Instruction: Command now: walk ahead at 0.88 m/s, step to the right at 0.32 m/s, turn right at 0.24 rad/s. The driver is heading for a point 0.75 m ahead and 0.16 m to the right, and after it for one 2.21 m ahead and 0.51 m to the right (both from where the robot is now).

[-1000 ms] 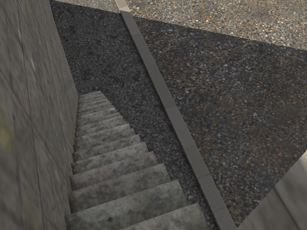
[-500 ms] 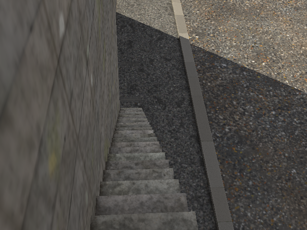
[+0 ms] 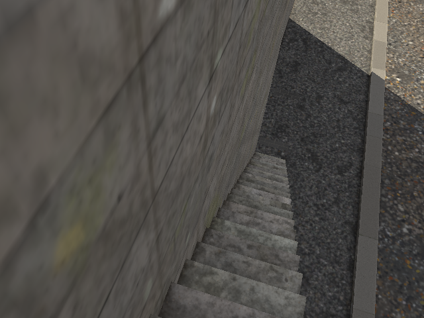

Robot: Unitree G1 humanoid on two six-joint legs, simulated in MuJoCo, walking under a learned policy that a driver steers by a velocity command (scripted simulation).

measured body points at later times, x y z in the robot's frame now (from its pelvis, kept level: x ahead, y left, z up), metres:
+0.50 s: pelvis +0.32 -0.12 -0.34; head +0.32 -0.12 +0.11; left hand +0.50 +0.13 -0.44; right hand +0.25 -0.40 -0.47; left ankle +0.16 +0.08 -0.90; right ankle +0.42 -0.26 -1.03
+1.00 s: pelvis +0.61 -0.23 -0.71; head +0.60 -0.25 -0.26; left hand +0.86 -0.06 -0.81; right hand +0.40 -0.44 -0.85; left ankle +0.57 -0.15 -1.35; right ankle +0.56 -0.35 -1.26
